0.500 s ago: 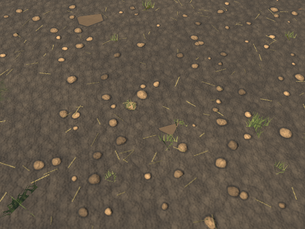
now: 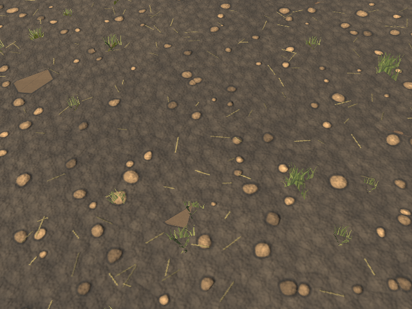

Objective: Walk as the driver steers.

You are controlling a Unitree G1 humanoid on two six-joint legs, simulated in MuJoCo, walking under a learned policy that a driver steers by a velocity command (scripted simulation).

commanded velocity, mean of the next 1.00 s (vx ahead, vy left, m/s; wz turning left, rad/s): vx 0.47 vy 0.00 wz -0.60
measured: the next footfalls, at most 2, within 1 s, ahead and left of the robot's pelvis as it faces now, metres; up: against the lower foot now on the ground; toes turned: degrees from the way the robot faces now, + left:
left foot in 0.18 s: +0.20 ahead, +0.16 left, +0.00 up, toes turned -12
right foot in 0.68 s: +0.43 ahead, -0.18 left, +0.00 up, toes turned -27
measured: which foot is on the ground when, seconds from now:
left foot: up 0.00-0.16, down 0.18-0.68, up 0.70-1.00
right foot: down 0.00-0.18, up 0.20-0.66, down 0.68-1.00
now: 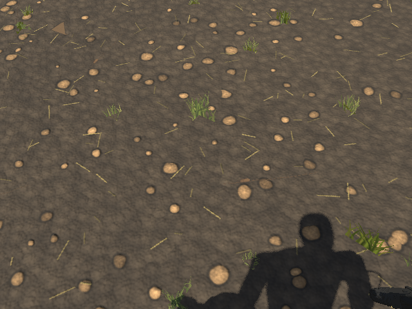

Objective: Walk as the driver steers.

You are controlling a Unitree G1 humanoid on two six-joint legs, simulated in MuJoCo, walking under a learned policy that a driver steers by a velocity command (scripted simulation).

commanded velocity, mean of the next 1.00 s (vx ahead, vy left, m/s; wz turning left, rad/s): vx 0.20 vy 0.00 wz -0.19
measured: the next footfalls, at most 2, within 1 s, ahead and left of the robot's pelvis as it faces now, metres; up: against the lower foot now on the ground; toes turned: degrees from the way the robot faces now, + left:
left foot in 0.14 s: +0.28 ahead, +0.15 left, +0.00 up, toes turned -8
right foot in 0.54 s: +0.33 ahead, -0.10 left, +0.00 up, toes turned -7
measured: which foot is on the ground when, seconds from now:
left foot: up 0.00-0.12, down 0.14-1.00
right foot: down 0.00-0.16, up 0.18-0.52, down 0.54-1.00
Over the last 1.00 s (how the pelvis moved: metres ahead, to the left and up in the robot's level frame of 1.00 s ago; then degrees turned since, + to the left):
0.47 -0.11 0.00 -36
